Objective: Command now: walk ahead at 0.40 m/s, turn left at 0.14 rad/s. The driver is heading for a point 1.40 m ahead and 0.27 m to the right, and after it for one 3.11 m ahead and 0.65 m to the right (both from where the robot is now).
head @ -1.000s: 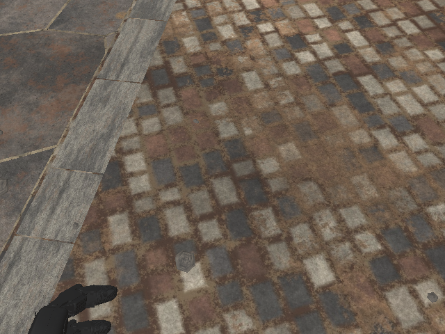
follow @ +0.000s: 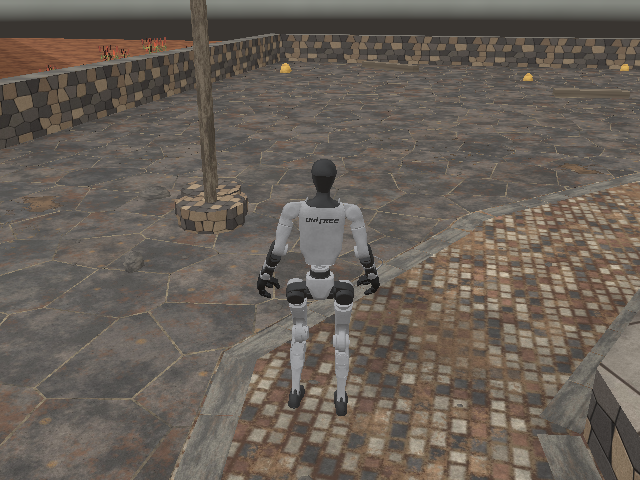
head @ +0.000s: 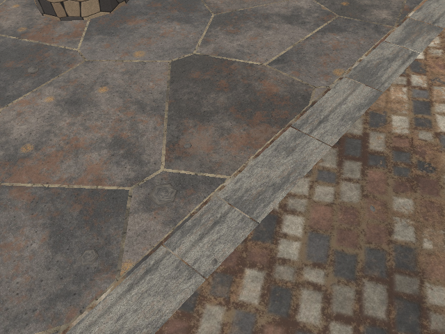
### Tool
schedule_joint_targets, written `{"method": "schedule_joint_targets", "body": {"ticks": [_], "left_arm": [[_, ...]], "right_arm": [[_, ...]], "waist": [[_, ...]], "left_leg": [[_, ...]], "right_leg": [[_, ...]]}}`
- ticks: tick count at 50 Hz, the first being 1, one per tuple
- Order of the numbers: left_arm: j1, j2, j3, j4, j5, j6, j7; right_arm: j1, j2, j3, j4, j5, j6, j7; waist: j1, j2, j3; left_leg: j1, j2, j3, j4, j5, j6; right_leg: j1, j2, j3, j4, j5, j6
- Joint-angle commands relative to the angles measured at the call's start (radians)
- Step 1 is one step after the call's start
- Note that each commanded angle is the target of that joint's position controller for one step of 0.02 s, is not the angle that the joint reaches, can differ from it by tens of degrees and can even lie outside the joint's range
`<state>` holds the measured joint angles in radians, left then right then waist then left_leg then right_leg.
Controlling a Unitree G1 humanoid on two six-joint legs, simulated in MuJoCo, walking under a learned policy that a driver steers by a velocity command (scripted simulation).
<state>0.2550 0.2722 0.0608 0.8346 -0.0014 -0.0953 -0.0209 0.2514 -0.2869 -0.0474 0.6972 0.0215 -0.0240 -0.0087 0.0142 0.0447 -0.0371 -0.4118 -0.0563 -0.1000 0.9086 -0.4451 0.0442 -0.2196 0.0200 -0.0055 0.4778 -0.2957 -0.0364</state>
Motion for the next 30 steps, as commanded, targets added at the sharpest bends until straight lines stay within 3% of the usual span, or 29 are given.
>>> {"method": "schedule_joint_targets", "body": {"ticks": [1, 3, 7, 9, 12, 14, 15, 16, 17, 18, 19, 20, 21, 22, 23, 25, 28, 30], "left_arm": [[0.044, 0.144, 0.028, -0.035, -0.009, -0.009, 0.011], [0.057, 0.13, 0.02, -0.031, -0.002, -0.006, 0.017], [0.1, 0.146, 0.019, -0.013, -0.01, 0.006, 0.024], [0.13, 0.164, 0.022, -0.004, -0.013, 0.012, 0.025], [0.167, 0.182, 0.025, 0.015, -0.024, 0.02, 0.022], [0.165, 0.194, 0.031, 0.023, -0.029, 0.028, 0.024], [0.155, 0.205, 0.035, 0.023, -0.029, 0.031, 0.026], [0.149, 0.204, 0.034, 0.024, -0.03, 0.036, 0.027], [0.146, 0.185, 0.025, 0.017, -0.021, 0.036, 0.029], [0.165, 0.105, -0.002, -0.021, 0.003, 0.031, 0.027], [0.258, 0.026, -0.027, -0.024, -0.013, 0.013, 0.026], [0.177, 0.146, 0.006, -0.023, -0.042, 0.005, 0.022], [0.099, 0.17, 0.016, -0.048, -0.054, 0.002, 0.019], [0.066, 0.153, 0.015, -0.05, -0.043, 0.002, 0.023], [0.066, 0.139, 0.02, -0.045, -0.031, 0.01, 0.025], [0.107, 0.096, 0.017, -0.028, -0.034, 0.038, 0.024], [0.065, 0.073, 0.018, -0.048, -0.029, 0.063, 0.028], [0.015, 0.07, 0.018, -0.07, -0.025, 0.061, 0.025]], "right_arm": [[-0.103, -0.124, -0.039, -0.104, -0.01, -0.046, 0.009], [-0.138, -0.083, -0.031, -0.109, -0.014, -0.053, 0.017], [-0.225, -0.019, -0.008, -0.139, -0.009, -0.058, 0.028], [-0.268, -0.012, -0.003, -0.151, -0.003, -0.061, 0.038], [-0.303, -0.033, -0.008, -0.167, 0.006, -0.062, 0.051], [-0.287, -0.06, -0.017, -0.169, 0.007, -0.065, 0.056], [-0.241, -0.082, -0.027, -0.159, 0.004, -0.065, 0.054], [-0.138, -0.111, -0.046, -0.131, -0.001, -0.064, 0.047], [0.023, -0.154, -0.068, -0.088, -0.003, -0.06, 0.035], [0.191, -0.234, -0.087, -0.063, -0.028, -0.054, 0.02], [0.212, -0.255, -0.083, -0.052, -0.032, -0.053, 0.028], [0.17, -0.159, -0.058, -0.052, -0.027, -0.055, 0.029], [0.104, -0.13, -0.047, -0.048, -0.018, -0.058, 0.027], [0.042, -0.109, -0.04, -0.045, -0.022, -0.062, 0.028], [-0.001, -0.084, -0.035, -0.041, -0.027, -0.069, 0.031], [-0.042, -0.059, -0.034, -0.025, -0.034, -0.088, 0.032], [-0.048, -0.072, -0.043, 0.01, -0.036, -0.105, 0.028], [-0.032, -0.084, -0.048, 0.031, -0.04, -0.105, 0.02]], "waist": [[0.03, -0.17, 0.13], [0.039, -0.163, 0.116], [0.07, -0.154, 0.104], [0.087, -0.156, 0.11], [0.086, -0.162, 0.132], [0.054, -0.169, 0.128], [0.018, -0.175, 0.097], [-0.046, -0.16, 0.03], [-0.126, -0.139, -0.076], [-0.167, 0.026, -0.248], [-0.114, 0.272, -0.387], [-0.136, 0.158, -0.252], [-0.115, 0.117, -0.106], [-0.081, 0.051, -0.045], [-0.05, 0.056, 0.0], [-0.008, 0.069, 0.018], [0.007, 0.031, 0.073], [-0.002, 0.013, 0.094]], "left_leg": [[-0.489, 0.111, -0.01, 0.142, 0.107, -0.014], [-0.428, 0.129, 0.037, 0.089, 0.215, -0.037], [-0.301, 0.118, 0.104, -0.143, 0.36, -0.068], [-0.225, 0.101, 0.123, -0.254, 0.411, -0.069], [-0.173, 0.091, 0.119, -0.333, 0.417, -0.045], [-0.13, 0.083, 0.116, -0.372, 0.379, -0.01], [-0.054, 0.064, 0.129, -0.387, 0.358, 0.011], [0.113, 0.039, 0.145, -0.416, 0.364, 0.039], [0.361, 0.06, 0.126, -0.407, 0.372, 0.068], [0.711, 0.302, -0.16, -0.389, 0.298, 0.143], [0.839, 0.483, -0.593, -0.557, 0.068, 0.247], [0.732, 0.447, -0.547, -0.608, -0.023, 0.204], [0.591, 0.417, -0.384, -0.628, 0.035, 0.17], [0.468, 0.374, -0.281, -0.656, 0.132, 0.151], [0.378, 0.337, -0.191, -0.689, 0.22, 0.141], [0.285, 0.307, -0.081, -0.749, 0.304, 0.14], [0.246, 0.306, 0.035, -0.792, 0.417, 0.146], [0.272, 0.301, 0.094, -0.802, 0.462, 0.146]], "right_leg": [[0.268, -0.317, 0.448, -0.317, -0.225, -0.177], [0.229, -0.263, 0.322, -0.34, -0.033, -0.158], [0.176, -0.205, 0.154, -0.343, 0.223, -0.146], [0.151, -0.205, 0.119, -0.338, 0.256, -0.141], [0.177, -0.253, 0.13, -0.327, 0.281, -0.138], [0.225, -0.283, 0.13, -0.291, 0.386, -0.123], [0.241, -0.282, 0.113, -0.232, 0.545, -0.111], [0.218, -0.252, 0.082, -0.098, 0.717, -0.091], [0.114, -0.205, 0.054, 0.098, 0.727, -0.062], [-0.168, -0.12, 0.015, 0.455, 0.383, -0.015], [-0.393, 0.016, 0.094, 0.714, -0.279, 0.013], [-0.487, -0.036, 0.162, 0.814, -0.251, 0.007], [-0.522, -0.079, 0.131, 0.807, -0.157, -0.003], [-0.485, -0.118, 0.114, 0.768, -0.074, -0.001], [-0.446, -0.143, 0.117, 0.725, -0.017, 0.004], [-0.368, -0.164, 0.117, 0.704, 0.044, 0.015], [-0.427, -0.164, 0.133, 0.65, 0.12, 0.033], [-0.479, -0.157, 0.146, 0.554, 0.216, 0.041]]}}
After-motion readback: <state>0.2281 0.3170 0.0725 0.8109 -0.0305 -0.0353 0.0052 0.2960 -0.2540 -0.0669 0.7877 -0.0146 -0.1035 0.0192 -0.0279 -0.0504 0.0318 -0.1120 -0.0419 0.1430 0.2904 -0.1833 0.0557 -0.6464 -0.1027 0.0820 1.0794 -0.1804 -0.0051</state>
